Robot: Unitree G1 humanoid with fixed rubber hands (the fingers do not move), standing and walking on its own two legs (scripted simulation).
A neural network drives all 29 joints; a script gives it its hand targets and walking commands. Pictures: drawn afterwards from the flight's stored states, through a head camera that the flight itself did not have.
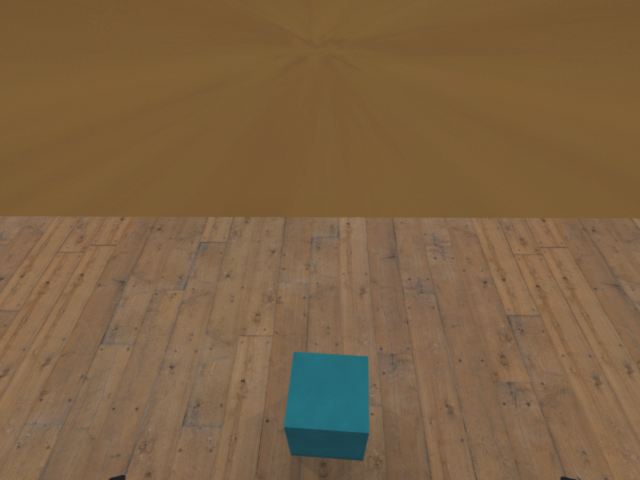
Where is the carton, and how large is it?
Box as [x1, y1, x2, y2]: [284, 352, 368, 460]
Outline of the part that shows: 294,352 284,422 284,428 291,454 362,460 368,435 367,356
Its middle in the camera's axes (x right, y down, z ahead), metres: +0.02 +0.49 +1.10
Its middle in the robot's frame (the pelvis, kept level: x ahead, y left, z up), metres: +0.46 +0.01 -0.66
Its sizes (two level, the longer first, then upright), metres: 0.210 0.200 0.250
